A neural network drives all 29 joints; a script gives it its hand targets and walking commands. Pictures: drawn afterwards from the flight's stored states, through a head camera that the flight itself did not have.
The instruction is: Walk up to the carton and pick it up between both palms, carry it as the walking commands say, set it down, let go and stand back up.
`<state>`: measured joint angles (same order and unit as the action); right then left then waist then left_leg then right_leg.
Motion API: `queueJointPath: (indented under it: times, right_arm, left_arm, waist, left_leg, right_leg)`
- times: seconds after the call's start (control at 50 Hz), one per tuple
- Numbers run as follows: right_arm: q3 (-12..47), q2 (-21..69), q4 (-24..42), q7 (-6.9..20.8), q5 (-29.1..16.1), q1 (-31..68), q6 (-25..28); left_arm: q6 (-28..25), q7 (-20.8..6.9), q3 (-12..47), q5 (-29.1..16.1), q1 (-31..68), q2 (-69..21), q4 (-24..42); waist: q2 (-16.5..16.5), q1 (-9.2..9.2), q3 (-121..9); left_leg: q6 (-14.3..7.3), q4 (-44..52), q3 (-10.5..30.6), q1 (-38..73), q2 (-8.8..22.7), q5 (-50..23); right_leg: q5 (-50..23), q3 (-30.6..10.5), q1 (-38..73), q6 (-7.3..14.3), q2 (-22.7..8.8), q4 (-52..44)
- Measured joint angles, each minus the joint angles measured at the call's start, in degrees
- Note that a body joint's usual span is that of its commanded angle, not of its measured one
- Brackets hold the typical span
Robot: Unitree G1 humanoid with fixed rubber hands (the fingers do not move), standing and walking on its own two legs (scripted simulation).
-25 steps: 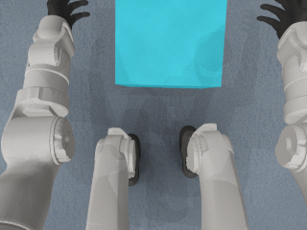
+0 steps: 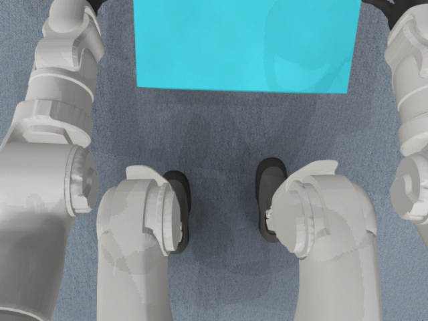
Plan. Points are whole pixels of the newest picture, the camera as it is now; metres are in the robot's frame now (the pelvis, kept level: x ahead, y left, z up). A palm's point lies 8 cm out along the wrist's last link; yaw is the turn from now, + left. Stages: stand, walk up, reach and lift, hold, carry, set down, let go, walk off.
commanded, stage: reach and lift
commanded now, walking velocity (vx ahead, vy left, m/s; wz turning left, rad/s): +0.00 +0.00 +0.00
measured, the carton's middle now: (239, 23) +0.53 -0.04 -0.25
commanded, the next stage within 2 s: none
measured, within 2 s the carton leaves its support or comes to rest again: leaves its support in 1.72 s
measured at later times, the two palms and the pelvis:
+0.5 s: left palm out of the picture +0.55 +0.16 -0.17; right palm (401, 8) +0.51 -0.25 -0.18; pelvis +0.00 +0.00 -0.01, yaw +0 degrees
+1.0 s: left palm out of the picture +0.55 +0.14 -0.18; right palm (378, 6) +0.52 -0.22 -0.18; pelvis +0.00 +0.00 +0.00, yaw +0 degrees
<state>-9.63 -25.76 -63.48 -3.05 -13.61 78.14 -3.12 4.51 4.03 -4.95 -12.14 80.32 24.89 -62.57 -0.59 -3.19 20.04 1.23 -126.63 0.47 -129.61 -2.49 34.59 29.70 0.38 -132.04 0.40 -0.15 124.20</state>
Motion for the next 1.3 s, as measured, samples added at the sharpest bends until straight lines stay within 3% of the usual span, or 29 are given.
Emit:
queueJointPath:
  times: [0.2, 0.42, 0.84, 1.14, 1.3]
  right_arm:
    - [1.17, -0.62, -0.63, -0.61, -1.76, 1.67, 0.49]
    - [2.22, -0.29, -2.33, -0.49, -2.34, 1.50, 0.86]
    - [3.71, 3.80, -3.56, -2.42, -1.81, 4.22, 1.83]
    - [7.67, 2.66, -4.54, -2.37, -4.77, 4.65, 3.07]
    - [5.62, 2.93, -5.61, -1.99, -3.15, 5.58, 1.16]
  left_arm:
    - [0.15, 1.20, 3.10, -2.18, 1.44, 0.46, 0.76]
    - [-0.05, 1.18, 2.61, -2.25, 2.01, -0.59, -1.55]
    - [-1.10, 3.03, 3.93, -2.03, 4.10, -3.67, -2.95]
    - [-2.31, 3.54, 7.10, -4.12, 5.11, -3.16, -4.38]
    - [-0.81, 2.81, 4.04, -1.83, 6.55, -3.78, -6.39]
  waist:
    - [0.34, 0.05, 3.97]
    - [-0.43, -0.10, 1.93]
    - [-0.04, -0.21, 2.34]
    - [-0.19, -0.21, 2.12]
    - [-0.29, -0.23, 1.80]
  left_leg:
    - [-0.30, -2.87, 0.02, 0.39, -0.01, 0.32]
    - [-0.83, -2.08, -0.54, 0.52, 0.53, 0.34]
    - [-0.17, -0.64, -0.11, 0.34, 0.21, -0.58]
    - [0.07, 0.51, 0.20, 0.21, -0.49, -0.99]
    - [0.33, -0.31, 0.61, -0.12, -1.06, -0.96]
  right_leg:
    - [0.53, 0.40, 0.76, 0.21, -0.81, 2.70]
    - [0.38, -0.05, 0.69, -0.15, -0.53, 1.93]
    - [-0.33, 0.19, 0.51, 0.29, -0.58, 0.72]
    - [-0.41, 0.08, 0.63, 0.04, -0.40, -0.35]
    - [-0.22, 0.28, 0.51, 0.09, -0.36, 0.41]
